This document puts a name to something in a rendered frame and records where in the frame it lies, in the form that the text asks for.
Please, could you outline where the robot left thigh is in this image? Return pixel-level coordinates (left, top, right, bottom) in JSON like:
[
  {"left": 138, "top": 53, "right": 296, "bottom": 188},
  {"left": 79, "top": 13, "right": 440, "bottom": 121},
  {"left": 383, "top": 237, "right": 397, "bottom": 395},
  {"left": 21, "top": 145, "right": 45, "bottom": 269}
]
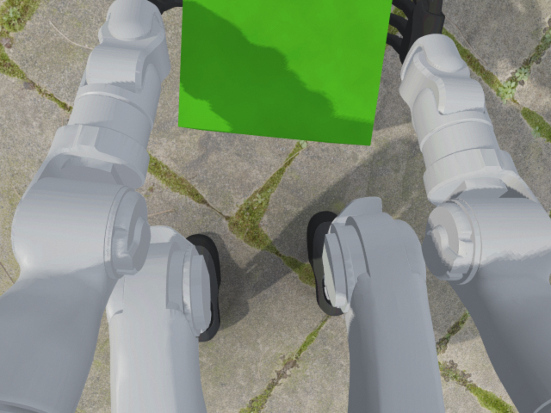
[{"left": 108, "top": 242, "right": 211, "bottom": 413}]

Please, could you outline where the robot right hand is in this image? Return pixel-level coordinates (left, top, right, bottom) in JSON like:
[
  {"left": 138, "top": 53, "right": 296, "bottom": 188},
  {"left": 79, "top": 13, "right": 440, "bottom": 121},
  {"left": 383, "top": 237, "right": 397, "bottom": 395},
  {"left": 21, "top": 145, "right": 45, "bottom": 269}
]
[{"left": 386, "top": 0, "right": 445, "bottom": 64}]

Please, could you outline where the left robot foot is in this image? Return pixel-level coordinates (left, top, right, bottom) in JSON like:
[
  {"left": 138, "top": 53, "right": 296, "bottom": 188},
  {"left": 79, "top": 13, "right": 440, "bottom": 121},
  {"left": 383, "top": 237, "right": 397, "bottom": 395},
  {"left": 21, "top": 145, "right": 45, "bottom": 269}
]
[{"left": 186, "top": 234, "right": 221, "bottom": 342}]

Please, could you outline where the right robot upper arm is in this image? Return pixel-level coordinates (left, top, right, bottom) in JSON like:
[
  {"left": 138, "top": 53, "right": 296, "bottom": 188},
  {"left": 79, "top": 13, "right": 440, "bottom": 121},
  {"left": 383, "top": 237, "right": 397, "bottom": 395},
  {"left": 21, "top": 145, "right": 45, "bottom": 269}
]
[{"left": 421, "top": 198, "right": 551, "bottom": 413}]

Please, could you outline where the left robot upper arm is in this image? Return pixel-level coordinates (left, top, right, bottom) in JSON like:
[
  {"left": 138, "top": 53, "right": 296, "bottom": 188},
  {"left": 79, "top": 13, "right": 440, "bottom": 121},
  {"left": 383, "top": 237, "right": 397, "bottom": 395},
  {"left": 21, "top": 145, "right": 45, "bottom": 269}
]
[{"left": 0, "top": 177, "right": 151, "bottom": 413}]

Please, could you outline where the right robot forearm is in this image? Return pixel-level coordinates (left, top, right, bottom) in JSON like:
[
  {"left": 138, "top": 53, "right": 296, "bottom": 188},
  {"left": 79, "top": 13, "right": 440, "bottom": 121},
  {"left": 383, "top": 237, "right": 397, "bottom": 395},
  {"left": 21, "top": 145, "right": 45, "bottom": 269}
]
[{"left": 399, "top": 34, "right": 549, "bottom": 216}]

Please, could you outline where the carton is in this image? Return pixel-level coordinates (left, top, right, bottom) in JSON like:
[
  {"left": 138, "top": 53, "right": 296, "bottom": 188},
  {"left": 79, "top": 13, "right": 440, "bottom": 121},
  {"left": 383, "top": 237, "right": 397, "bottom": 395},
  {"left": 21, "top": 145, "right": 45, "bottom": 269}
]
[{"left": 178, "top": 0, "right": 393, "bottom": 145}]

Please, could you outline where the left robot forearm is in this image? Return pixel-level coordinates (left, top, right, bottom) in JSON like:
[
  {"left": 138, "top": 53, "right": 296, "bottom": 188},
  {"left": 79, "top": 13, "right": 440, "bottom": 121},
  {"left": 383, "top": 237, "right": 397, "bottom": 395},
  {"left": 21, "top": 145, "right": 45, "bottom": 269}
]
[{"left": 11, "top": 0, "right": 170, "bottom": 262}]

